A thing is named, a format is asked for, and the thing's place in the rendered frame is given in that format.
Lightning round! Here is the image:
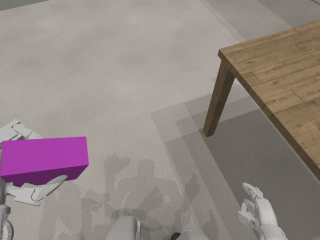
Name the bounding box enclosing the right robot forearm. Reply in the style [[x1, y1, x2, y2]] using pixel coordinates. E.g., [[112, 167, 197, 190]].
[[258, 224, 288, 240]]

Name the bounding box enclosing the table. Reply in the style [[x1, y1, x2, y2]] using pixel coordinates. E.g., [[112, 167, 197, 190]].
[[202, 20, 320, 181]]

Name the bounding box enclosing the robot left thigh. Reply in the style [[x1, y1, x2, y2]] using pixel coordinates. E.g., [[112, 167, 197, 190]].
[[105, 215, 141, 240]]

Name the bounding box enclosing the robot right hand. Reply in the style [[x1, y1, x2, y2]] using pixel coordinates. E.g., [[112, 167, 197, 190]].
[[238, 182, 278, 232]]

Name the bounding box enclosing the left robot forearm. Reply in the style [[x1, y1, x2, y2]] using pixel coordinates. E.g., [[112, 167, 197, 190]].
[[0, 204, 14, 240]]

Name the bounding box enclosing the sponge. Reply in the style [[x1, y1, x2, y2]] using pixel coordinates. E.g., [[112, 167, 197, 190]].
[[0, 136, 89, 188]]

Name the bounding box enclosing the robot left hand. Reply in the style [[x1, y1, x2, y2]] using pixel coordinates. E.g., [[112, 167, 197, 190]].
[[0, 119, 68, 207]]

